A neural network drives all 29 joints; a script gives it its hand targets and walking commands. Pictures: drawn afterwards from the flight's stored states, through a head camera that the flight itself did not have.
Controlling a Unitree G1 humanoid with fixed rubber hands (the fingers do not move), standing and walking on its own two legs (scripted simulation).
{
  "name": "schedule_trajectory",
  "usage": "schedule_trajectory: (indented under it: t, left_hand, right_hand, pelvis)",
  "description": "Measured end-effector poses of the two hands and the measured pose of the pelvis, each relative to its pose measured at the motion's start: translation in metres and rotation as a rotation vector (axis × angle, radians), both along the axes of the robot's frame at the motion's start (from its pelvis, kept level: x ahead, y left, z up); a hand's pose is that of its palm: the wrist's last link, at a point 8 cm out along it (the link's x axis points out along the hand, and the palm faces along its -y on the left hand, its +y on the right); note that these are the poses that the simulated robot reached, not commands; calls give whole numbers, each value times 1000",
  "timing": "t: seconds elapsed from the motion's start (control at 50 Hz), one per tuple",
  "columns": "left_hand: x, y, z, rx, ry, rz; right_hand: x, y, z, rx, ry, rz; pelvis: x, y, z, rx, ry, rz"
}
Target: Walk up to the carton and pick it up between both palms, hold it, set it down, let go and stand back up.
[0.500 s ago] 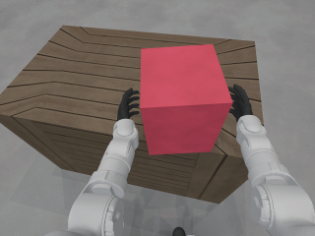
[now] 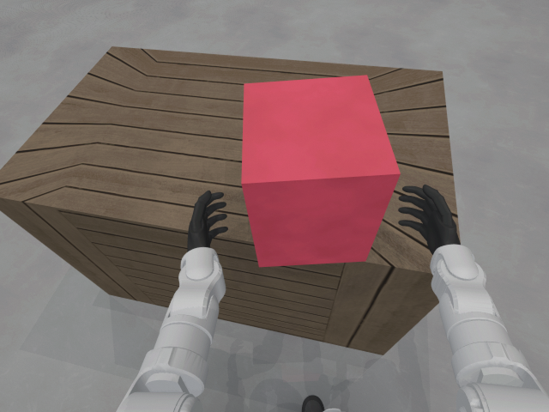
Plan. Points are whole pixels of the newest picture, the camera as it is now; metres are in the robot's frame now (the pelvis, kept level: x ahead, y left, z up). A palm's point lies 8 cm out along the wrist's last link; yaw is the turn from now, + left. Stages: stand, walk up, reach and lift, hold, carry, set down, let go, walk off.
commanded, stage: set down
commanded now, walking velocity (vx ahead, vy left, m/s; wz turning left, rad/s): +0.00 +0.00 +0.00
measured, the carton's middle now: (308, 178) +0.48 -0.05 +0.02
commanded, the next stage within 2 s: none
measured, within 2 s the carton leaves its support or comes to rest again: neither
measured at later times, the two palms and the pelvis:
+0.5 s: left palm (182, 299) +0.27 +0.14 +0.02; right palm (459, 307) +0.25 -0.24 +0.00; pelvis -0.01 +0.01 +0.00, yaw +0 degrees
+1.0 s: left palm (180, 315) +0.25 +0.15 +0.01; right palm (468, 323) +0.23 -0.24 +0.01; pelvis -0.01 +0.01 +0.00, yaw +0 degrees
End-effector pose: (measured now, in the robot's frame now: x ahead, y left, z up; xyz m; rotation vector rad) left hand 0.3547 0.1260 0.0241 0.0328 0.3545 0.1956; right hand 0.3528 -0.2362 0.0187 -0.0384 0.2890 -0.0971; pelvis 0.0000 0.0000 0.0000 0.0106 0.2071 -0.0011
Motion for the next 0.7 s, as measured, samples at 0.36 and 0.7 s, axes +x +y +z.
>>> schedule_trajectory:
  t: [0.36,0.7]
  left_hand:
    - [-66,20,-3,-10,-33,11]
    - [-99,14,-5,-1,7,-2]
  right_hand:
    - [-68,-1,-8,-27,-8,11]
    - [-124,-9,-17,-30,44,24]
  pelvis:
    - [-11,11,3,-13,-70,2]
    - [-16,9,3,-10,-122,2]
